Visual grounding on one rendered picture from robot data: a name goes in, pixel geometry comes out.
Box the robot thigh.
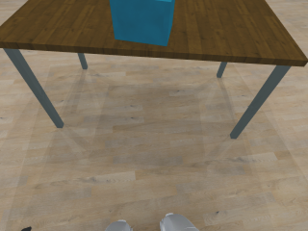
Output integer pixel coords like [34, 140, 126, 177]
[160, 214, 199, 231]
[105, 221, 133, 231]

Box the left robot thigh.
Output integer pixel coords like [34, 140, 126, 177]
[105, 221, 133, 231]

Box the carton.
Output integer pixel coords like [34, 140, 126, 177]
[109, 0, 175, 46]

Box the right robot thigh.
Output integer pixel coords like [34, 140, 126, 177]
[160, 214, 199, 231]

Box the table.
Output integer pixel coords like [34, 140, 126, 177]
[0, 0, 308, 140]

